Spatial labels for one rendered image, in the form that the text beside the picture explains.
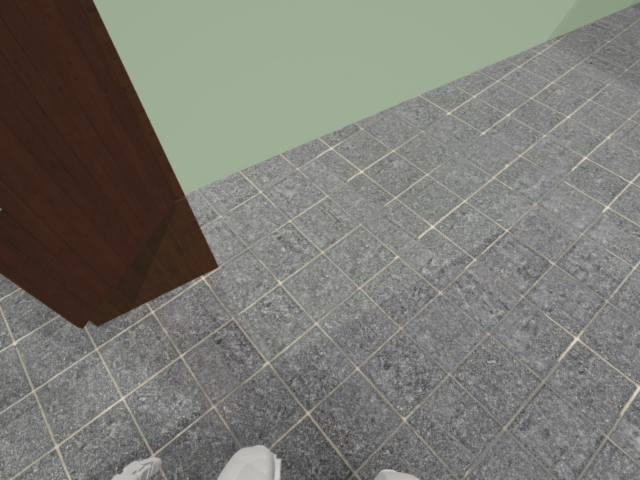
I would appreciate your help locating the left robot hand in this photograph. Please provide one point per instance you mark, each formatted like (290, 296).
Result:
(142, 470)

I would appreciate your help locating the cupboard door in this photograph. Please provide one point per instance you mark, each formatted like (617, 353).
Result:
(81, 188)

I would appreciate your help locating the left robot thigh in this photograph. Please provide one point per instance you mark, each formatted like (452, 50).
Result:
(252, 463)

